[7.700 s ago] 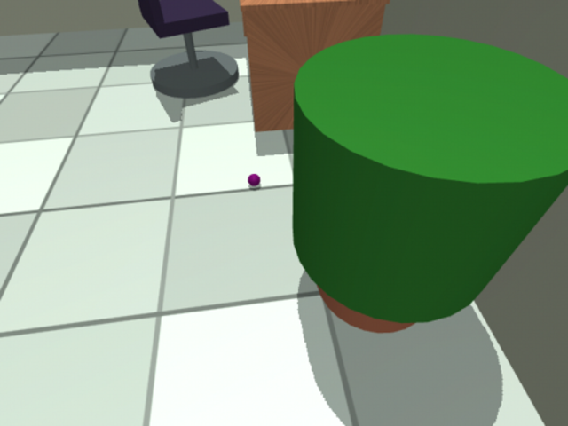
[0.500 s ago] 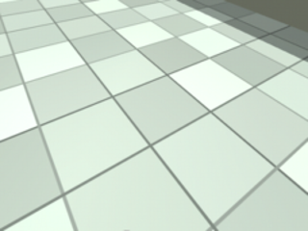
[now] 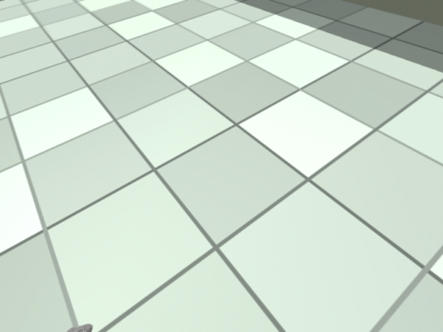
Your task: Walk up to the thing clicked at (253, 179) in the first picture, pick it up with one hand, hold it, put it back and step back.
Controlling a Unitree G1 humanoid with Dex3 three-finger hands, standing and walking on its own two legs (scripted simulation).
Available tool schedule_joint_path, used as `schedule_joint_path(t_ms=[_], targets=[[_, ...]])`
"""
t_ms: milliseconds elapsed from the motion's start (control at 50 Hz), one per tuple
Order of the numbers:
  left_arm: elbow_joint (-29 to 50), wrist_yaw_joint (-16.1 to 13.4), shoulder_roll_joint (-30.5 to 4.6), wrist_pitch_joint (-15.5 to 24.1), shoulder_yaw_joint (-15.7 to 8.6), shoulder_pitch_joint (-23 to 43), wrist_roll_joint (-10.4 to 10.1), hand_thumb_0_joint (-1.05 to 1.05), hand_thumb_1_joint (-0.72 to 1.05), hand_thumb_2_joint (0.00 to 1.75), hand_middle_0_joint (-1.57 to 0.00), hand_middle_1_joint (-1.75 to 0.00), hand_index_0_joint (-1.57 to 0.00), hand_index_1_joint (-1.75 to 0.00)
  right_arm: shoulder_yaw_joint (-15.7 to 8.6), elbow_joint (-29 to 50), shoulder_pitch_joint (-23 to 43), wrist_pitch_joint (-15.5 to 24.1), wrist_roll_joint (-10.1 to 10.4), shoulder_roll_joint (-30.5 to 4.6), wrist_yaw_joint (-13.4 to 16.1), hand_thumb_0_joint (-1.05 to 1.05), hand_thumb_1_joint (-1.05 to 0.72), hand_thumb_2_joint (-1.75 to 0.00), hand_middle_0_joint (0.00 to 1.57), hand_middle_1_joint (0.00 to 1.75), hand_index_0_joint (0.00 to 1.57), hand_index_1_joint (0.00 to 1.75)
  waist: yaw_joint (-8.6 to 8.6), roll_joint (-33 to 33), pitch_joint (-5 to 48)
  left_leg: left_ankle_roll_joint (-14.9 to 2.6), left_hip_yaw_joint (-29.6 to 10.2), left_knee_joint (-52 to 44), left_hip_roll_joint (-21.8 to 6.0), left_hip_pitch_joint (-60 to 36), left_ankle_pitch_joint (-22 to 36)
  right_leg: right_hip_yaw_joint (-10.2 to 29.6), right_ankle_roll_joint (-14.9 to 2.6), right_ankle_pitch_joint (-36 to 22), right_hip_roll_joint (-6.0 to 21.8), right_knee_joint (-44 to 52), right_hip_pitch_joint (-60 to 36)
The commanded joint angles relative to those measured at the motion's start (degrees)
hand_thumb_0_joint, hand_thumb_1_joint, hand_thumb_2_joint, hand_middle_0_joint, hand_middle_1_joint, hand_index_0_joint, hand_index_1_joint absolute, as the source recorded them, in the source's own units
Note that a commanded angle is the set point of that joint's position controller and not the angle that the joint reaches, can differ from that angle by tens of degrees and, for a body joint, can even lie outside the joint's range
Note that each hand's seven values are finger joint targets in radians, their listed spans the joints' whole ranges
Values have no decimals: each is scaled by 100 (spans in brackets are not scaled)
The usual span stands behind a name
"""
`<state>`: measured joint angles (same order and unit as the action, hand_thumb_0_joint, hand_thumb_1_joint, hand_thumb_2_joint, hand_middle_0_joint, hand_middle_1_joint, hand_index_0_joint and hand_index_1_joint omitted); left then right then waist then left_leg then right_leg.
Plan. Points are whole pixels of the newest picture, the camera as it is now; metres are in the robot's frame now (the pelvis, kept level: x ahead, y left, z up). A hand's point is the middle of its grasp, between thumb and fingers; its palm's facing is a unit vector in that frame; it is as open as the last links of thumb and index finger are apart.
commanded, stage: walk up
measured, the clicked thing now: out of the picture +0.19 -1.10 -0.72
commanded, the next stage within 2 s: none
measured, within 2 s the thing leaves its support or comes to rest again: neither
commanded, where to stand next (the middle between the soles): +0.44 +0.02 m, yaw +1 degrees
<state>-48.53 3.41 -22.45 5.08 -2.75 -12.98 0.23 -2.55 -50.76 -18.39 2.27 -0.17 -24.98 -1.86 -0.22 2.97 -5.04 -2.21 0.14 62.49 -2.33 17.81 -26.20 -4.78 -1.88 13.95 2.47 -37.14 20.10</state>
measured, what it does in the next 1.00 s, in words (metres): walks ahead, turning right: left foot, then right foot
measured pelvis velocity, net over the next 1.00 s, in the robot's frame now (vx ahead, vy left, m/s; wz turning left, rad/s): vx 0.35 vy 0.07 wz -0.67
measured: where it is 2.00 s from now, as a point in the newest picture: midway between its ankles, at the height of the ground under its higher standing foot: (224, 299)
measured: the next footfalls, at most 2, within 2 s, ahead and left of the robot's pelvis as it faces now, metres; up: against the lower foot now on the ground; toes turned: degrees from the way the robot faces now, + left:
left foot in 0.36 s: +0.28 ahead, +0.15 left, +0.00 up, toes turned -11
right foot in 0.78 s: +0.34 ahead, -0.10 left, +0.00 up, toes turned -35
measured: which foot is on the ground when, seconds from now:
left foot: up 0.00-0.34, down 0.36-0.80, up 0.82-1.00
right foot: down 0.00-0.36, up 0.38-0.76, down 0.78-1.00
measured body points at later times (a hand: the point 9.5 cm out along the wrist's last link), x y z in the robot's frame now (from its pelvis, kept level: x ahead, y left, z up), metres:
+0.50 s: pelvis +0.18 +0.07 +0.01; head +0.21 +0.07 +0.46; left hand +0.28 +0.39 -0.10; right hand +0.25 -0.26 -0.07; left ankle +0.24 +0.16 -0.72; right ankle +0.13 -0.06 -0.66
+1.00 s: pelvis +0.35 +0.07 +0.00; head +0.36 +0.01 +0.45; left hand +0.64 +0.26 -0.07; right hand +0.23 -0.25 -0.12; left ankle +0.50 +0.19 -0.66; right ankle +0.31 -0.08 -0.72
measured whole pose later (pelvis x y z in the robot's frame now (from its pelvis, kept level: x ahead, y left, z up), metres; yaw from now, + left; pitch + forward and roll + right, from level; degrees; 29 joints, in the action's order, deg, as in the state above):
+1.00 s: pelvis +0.35 +0.07 +0.00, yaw -39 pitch -3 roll +1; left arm -41.6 -1.8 -24.1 3.0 -0.8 -16.0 0.6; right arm -3.8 -41.7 -13.7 -1.8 -0.2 -26.0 -4.5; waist -1.2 4.1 -7.9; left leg 0.5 -2.2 59.7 -6.0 29.7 -23.0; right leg 4.2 0.1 15.9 1.0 -38.7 20.4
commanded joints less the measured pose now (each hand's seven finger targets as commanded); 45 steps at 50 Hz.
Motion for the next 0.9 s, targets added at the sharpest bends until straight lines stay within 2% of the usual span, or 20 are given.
schedule_joint_path(t_ms=[0,140,160,200,280,300,320,340,360,380,460,580,660,720,740,760,780,800,840,880], targets=[[305,-164,-1616,76,-488,-334,-32,0,90,90,-20,-30,-20,-30,-358,308,-402,181,38,-1098,-27,0,-90,-90,20,30,20,30,99,-1158,145,56,-335,-191,-327,1325,582,1815,-1092,482,1435,2317,-880],[442,-118,-1687,112,-507,-596,42,0,90,90,-20,-30,-20,-30,-371,514,302,201,-111,-878,-192,0,-90,-90,20,30,20,30,330,-1093,233,231,103,-2201,-344,1100,1227,1134,-1147,483,1341,2190,-983],[498,-111,-1519,-58,-435,-1156,50,0,90,90,-20,-30,-20,-30,-476,943,1354,222,-222,-1043,-296,0,-90,-90,20,30,20,30,436,-262,62,340,94,-2042,169,1150,530,2774,-1225,192,1102,2323,-834],[589,-146,-1803,-30,-487,-913,45,0,90,90,-20,-30,-20,-30,-447,1026,1188,204,-197,-933,-298,0,-90,-90,20,30,20,30,254,-651,175,324,-151,-2057,5,1474,863,2927,-1288,-212,1518,2109,-1317],[749,-261,-1834,-43,-449,-590,87,0,90,90,-20,-30,-20,-30,-514,998,799,178,-68,-1047,-263,0,-90,-90,20,30,20,30,-108,-927,395,337,-234,-2885,135,124,890,2459,-906,-751,987,1428,-776],[781,-279,-1742,-63,-398,-408,68,0,90,90,-20,-30,-20,-30,-556,937,434,195,-75,-1065,-228,0,-90,-90,20,30,20,30,-398,-824,371,267,-215,-3411,191,-996,1224,2138,-708,-637,735,913,121],[831,-288,-1477,-80,-318,-420,22,0,90,90,-20,-30,-20,-30,-669,870,-154,216,-137,-1297,-148,0,-90,-90,20,30,20,30,-709,-327,631,57,-668,-3921,-39,-2300,946,1763,-404,-440,265,-87,1049],[828,-302,-952,-75,-203,-644,-11,0,90,90,-20,-30,-20,-30,-805,886,-565,221,-218,-1717,-59,0,-90,-90,20,30,20,30,-792,1142,1026,-237,-2307,-4503,-1546,-3170,-238,925,-110,1389,-420,-1750,2025],[709,-418,-1270,-137,-244,-940,40,0,90,90,-20,-30,-20,-30,-843,1148,-110,191,-153,-1927,-45,0,-90,-90,20,30,20,30,-581,954,613,-802,-3427,-5003,-2584,-2307,-1137,696,13,1853,-260,-2558,2475],[555,-453,-1595,-158,-272,-962,82,0,90,90,-20,-30,-20,-30,-828,1236,301,164,-32,-1866,-62,0,-90,-90,20,30,20,30,-395,338,216,-925,-3279,-5303,-2655,-1206,-1543,887,-4,1381,207,-2774,2091],[120,-219,-1469,-188,-377,-1506,-33,0,90,90,-20,-30,-20,-30,-597,1410,784,174,-62,-1208,-80,0,-90,-90,20,30,20,30,-75,854,210,-588,-696,-4939,-1268,-1135,283,601,149,424,514,-2181,1435],[568,-157,-1262,-270,-316,-553,-37,0,90,90,-20,-30,-20,-30,-669,1608,373,85,-72,-1323,-157,0,-90,-90,20,30,20,30,-353,489,9,-835,-11,-4790,-1530,-1457,1673,173,199,129,556,-1038,1513],[735,-232,-1258,-277,-325,-303,-65,0,90,90,-20,-30,-20,-30,-696,1741,227,-48,-96,-1249,-213,0,-90,-90,20,30,20,30,-435,222,199,-410,671,-4172,-1316,-1386,3221,-241,127,-239,268,-278,758],[622,-391,-1469,-253,-449,-1140,-44,0,90,90,-20,-30,-20,-30,-692,1916,543,-156,-60,-1238,-229,0,-90,-90,20,30,20,30,114,45,596,-255,914,-2566,-1105,-481,4440,-270,-107,-153,-75,64,-973],[486,-484,-1686,-221,-575,-1913,-35,0,90,90,-20,-30,-20,-30,-657,2012,767,-150,-57,-1194,-218,0,-90,-90,20,30,20,30,604,-253,938,-75,1099,-1408,-776,319,4475,-71,-264,-472,-55,431,-2278],[503,-598,-2036,-169,-712,-2497,-7,0,90,90,-20,-30,-20,-30,-543,2046,688,-128,-46,-978,-213,0,-90,-90,20,30,20,30,1077,-1114,1093,132,898,205,-229,1454,2620,1376,-688,-69,604,1099,-3187],[743,-692,-2459,-163,-790,-2343,18,0,90,90,-20,-30,-20,-30,-456,2166,445,-122,0,-770,-223,0,-90,-90,20,30,20,30,829,-1956,1378,379,462,1262,496,2872,-832,4146,-1559,-626,2112,1284,-3853],[888,-759,-2482,-178,-764,-1912,-86,0,90,90,-20,-30,-20,-30,-584,2089,628,-212,-62,-1328,-173,0,-90,-90,20,30,20,30,772,-1145,1564,395,-800,1737,-108,2776,-935,5194,-2054,272,2647,1474,-3184],[1081,-796,-2142,-123,-600,-1056,-164,0,90,90,-20,-30,-20,-30,-553,1785,640,-245,-31,-1281,-175,0,-90,-90,20,30,20,30,290,-421,831,320,-887,1280,-435,2789,-56,3401,-1428,230,1825,1491,-2446],[949,-722,-1923,-104,-502,-587,-91,0,90,90,-20,-30,-20,-30,-501,1469,225,-297,5,-1185,-234,0,-90,-90,20,30,20,30,-75,-819,375,264,-327,378,-444,1636,123,2449,-981,744,1122,1626,-582]])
